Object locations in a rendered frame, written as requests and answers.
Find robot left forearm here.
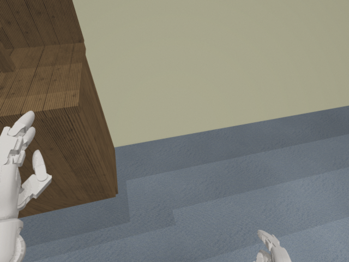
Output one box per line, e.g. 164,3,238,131
0,218,26,262

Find counter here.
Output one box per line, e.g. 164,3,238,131
0,0,118,218

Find robot right hand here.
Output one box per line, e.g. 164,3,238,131
253,230,291,262

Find robot left hand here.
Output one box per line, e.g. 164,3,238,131
0,111,52,220

